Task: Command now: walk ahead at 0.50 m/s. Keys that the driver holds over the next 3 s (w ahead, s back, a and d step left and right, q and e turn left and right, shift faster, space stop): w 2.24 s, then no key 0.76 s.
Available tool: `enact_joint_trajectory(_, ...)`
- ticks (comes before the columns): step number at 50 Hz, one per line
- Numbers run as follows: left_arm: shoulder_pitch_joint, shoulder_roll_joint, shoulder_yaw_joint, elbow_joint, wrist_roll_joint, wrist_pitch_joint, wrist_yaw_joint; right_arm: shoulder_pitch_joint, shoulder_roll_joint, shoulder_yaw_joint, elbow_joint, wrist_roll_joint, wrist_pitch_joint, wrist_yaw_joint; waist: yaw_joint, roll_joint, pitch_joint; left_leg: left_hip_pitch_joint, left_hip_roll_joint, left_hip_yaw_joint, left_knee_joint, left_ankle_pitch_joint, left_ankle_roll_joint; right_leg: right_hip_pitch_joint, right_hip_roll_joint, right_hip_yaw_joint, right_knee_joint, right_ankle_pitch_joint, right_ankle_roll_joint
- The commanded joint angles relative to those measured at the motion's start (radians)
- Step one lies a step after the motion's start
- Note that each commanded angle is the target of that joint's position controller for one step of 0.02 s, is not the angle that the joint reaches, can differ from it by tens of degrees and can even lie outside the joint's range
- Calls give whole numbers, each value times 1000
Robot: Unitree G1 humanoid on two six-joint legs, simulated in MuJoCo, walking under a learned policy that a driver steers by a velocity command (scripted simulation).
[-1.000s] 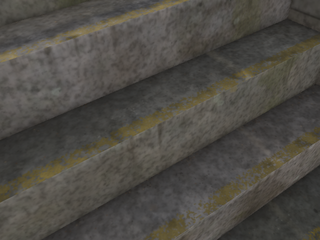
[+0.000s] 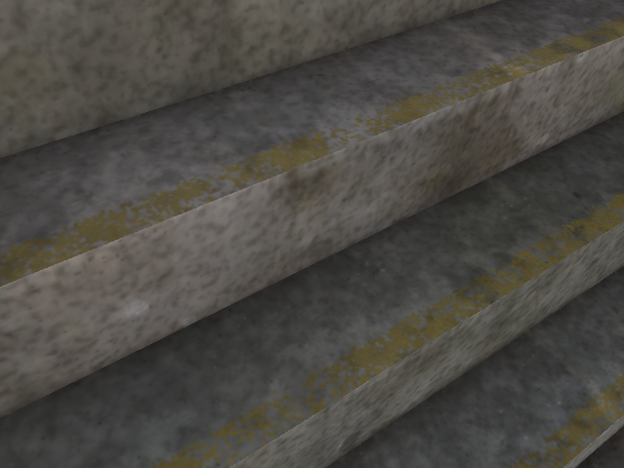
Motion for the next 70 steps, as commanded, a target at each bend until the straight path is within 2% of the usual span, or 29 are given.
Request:
enact_joint_trajectory(1, -242, 42, 2, -147, -86, -45, -37, -187, -160, -42, -157, 12, -18, -14, 11, 248, 162, -237, 230, -216, -361, 609, 138, 297, -36, -151, -715, -11, -20)
enact_joint_trajectory(3, -70, 61, 26, -79, -97, -62, -5, -76, -194, -63, -127, -9, -4, 22, 14, 386, 23, -43, 245, -221, -249, 1073, 176, 499, 95, -239, -943, -110, -80)
enact_joint_trajectory(5, 143, 91, 46, -15, -49, -89, 26, -148, -183, -55, -137, 38, 12, 62, 138, 310, -96, 49, 170, -110, 103, 1259, 108, 731, 144, -263, -1294, 109, -107)
enact_joint_trajectory(6, 222, 116, 64, 29, -7, -94, 24, -146, -143, -47, -160, 58, 4, 64, 152, 262, -110, -165, 125, -111, 315, 874, 85, 932, 71, -179, -1292, 132, -89)
enact_joint_trajectory(7, 340, 236, 88, 70, 30, -94, 34, -104, -21, -26, -198, 82, -4, 79, 126, -95, -236, -596, -49, -57, 750, 219, -2, 1264, -247, 190, -1187, 475, -213)
enact_joint_trajectory(8, 318, 211, 85, 62, 39, -76, 33, -54, -26, -28, -150, 71, -2, 77, 137, -107, -323, -573, -55, -134, 1207, 187, -1, 1061, -285, 334, -1339, 177, -310)
enact_joint_trajectory(11, 83, 141, 56, 37, 68, -84, 55, -365, 55, 11, -317, 24, 1, 69, 14, -21, -39, -982, -3, -240, 1744, 230, 28, 703, -201, 154, -1342, -256, -242)
enact_joint_trajectory(16, 116, 130, 50, 129, 2, -173, 45, -253, 6, 4, -253, 46, 55, 86, -27, -22, 11, -1095, -24, -173, 1919, 260, 44, 584, -242, 126, -1462, -433, -243)
enact_joint_trajectory(26, 260, 168, 72, 231, 11, -174, 93, -585, 57, 40, -389, 56, 116, 73, 44, 29, 41, -1196, 148, -63, 1571, 124, 49, 781, -252, -19, -1633, -321, -247)
enact_joint_trajectory(29, 243, 181, 82, 232, -6, -174, 105, -514, 96, 66, -394, 27, 114, 79, 14, -48, 12, -1054, 207, -186, 1334, -28, 106, 797, -256, -74, -1650, -105, -228)
enact_joint_trajectory(31, 202, 213, 89, 195, -2, -151, 99, -408, 74, 75, -361, 31, 126, 73, -16, 1, -52, -773, 160, -76, 982, -343, 119, 710, -245, -187, -1682, -33, -248)
enact_joint_trajectory(32, 302, 116, 69, 198, -27, -129, 88, -515, 65, 79, -374, 35, 112, 74, 99, 52, -104, -502, 89, -3, 871, -385, 120, 582, -167, -158, -1664, 111, -267)
enact_joint_trajectory(34, 290, 191, 58, 210, -21, -125, 42, -112, 8, 36, -207, 17, 121, 47, -9, 63, -393, -166, -74, 49, 926, -256, 101, 587, -144, -214, -1562, 186, -296)
enact_joint_trajectory(35, 217, 216, 66, 172, -28, -128, 22, 30, -45, 11, -154, 0, 130, 41, -69, 90, -405, -19, -57, -75, 862, -307, 119, 442, -111, -199, -1447, 158, -268)
enact_joint_trajectory(37, -50, 126, 61, 32, -36, -94, -17, -52, -265, -52, -189, -25, 177, -17, -157, 661, -239, -306, 169, -841, -53, -990, 242, 254, 101, -163, -768, -75, -199)
enact_joint_trajectory(38, -195, 93, 53, -61, 31, -73, -42, -226, -296, -70, -262, -4, 169, -40, -150, 614, -150, -471, 200, -1074, -292, -997, 247, 163, 106, 85, -350, -133, -178)
enact_joint_trajectory(39, -113, 41, 46, -60, 53, -56, -43, -388, -297, -76, -259, 5, 149, -47, -19, 451, -154, -598, 192, -1068, -231, -936, 231, 194, 124, 151, -94, -84, -138)
enact_joint_trajectory(41, 162, 33, 27, -11, 73, -68, -30, -466, -122, -39, -173, 10, 123, -35, 169, 191, -67, -835, 179, -699, 88, -753, 187, 320, 135, 15, 9, -145, -82)
enact_joint_trajectory(46, 248, 98, 24, 53, 19, -67, 17, -490, -25, -17, -123, -26, 63, 5, 131, 131, 18, -937, 214, -455, 389, -518, 171, 509, 114, -36, -333, -149, -132)
enact_joint_trajectory(49, 384, 59, 12, 143, -42, -65, 29, -446, -43, -31, -115, -29, 104, -54, 190, 41, 78, -844, 59, -122, 685, -301, 103, 758, 78, -290, -1336, 161, -192)
enact_joint_trajectory(50, 328, 54, 1, 177, -72, -64, 36, -382, 17, -11, -139, -20, 112, -72, 109, 66, 60, -829, 32, -141, 825, -146, 119, 806, 8, -234, -1434, 351, -218)
enact_joint_trajectory(51, 271, 22, -19, 178, -55, -59, 44, -311, 74, -8, -127, 13, 123, -68, 63, -41, -9, -832, -134, -98, 1226, -96, 103, 845, -60, -155, -1478, 521, -226)
enact_joint_trajectory(53, 115, 125, -44, 95, 84, -93, 20, -314, 214, 12, -206, 59, 112, -36, -97, 51, -53, -1184, -174, -250, 2127, 63, 6, 878, -112, -4, -1120, 628, 16)
enact_joint_trajectory(54, 187, 183, -22, 97, 88, -105, 7, -238, 198, 25, -218, 42, 80, -50, -116, 97, -62, -1282, -146, -223, 2194, 120, -17, 918, -200, 37, -1110, 704, 56)
enact_joint_trajectory(56, 327, 204, 26, 163, -9, -137, 30, -418, 99, 42, -263, -48, 40, -35, -5, -37, 47, -1579, -40, -146, 2185, 252, -27, 964, -323, 355, -1419, -170, -91)
enact_joint_trajectory(57, 292, 97, 7, 183, -17, -154, 50, -486, 21, 23, -238, -63, 50, -11, 48, 62, 107, -1564, -4, -167, 2087, 370, -24, 917, -260, 370, -1483, -394, -73)
enact_joint_trajectory(60, 361, 72, -3, 263, 2, -189, 82, -517, 28, 26, -208, -32, 105, 71, 68, 157, 208, -1486, 22, -150, 1920, 426, 13, 815, -234, 358, -1488, -403, -70)
enact_joint_trajectory(63, 385, 43, -12, 350, 2, -185, 64, -463, 101, 47, -149, 23, 142, 61, 66, 100, 211, -1443, 41, -59, 1853, 435, 59, 765, -144, 187, -1440, -320, -28)
enact_joint_trajectory(70, 523, 45, -5, 473, -13, -182, 101, -564, 155, 93, -161, 28, 144, 44, 83, 65, 126, -1458, 88, 3, 1736, 304, 90, 938, -168, 152, -1516, -91, -94)
Next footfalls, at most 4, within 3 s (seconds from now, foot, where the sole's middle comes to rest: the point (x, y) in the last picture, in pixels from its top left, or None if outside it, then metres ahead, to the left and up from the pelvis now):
0.10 right None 0.12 -0.17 -0.74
0.70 left None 0.16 0.15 -0.50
1.04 right None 0.01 -0.03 -0.74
1.66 left None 0.17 0.12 -0.51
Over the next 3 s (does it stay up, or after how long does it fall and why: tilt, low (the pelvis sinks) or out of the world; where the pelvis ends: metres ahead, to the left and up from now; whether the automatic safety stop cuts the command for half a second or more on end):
stays up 0.40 -0.09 0.36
